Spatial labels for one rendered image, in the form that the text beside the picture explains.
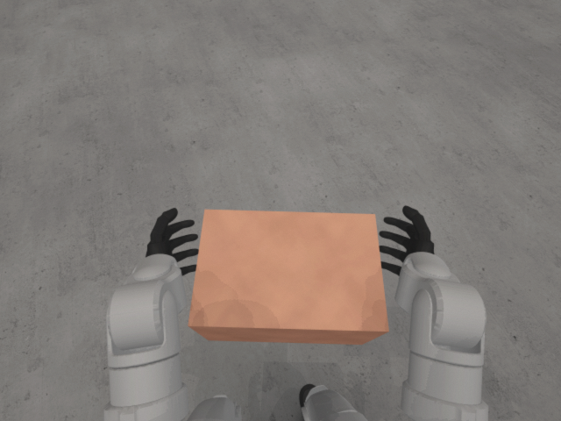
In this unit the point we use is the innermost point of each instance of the robot right thigh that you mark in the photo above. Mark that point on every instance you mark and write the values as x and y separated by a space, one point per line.
328 405

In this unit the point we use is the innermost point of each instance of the right robot forearm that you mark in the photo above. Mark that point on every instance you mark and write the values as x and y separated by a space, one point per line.
446 342

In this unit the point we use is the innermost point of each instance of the carton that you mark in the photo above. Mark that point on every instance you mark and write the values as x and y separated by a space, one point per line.
288 277

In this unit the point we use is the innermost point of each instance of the left robot forearm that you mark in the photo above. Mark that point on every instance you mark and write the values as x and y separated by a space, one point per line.
143 344

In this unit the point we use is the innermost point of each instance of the robot right hand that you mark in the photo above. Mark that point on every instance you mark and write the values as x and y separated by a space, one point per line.
418 232

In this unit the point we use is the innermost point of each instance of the right robot shin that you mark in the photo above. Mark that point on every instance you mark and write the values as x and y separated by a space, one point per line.
314 390

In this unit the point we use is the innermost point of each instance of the robot left hand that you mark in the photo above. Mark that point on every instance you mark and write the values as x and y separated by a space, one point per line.
161 234

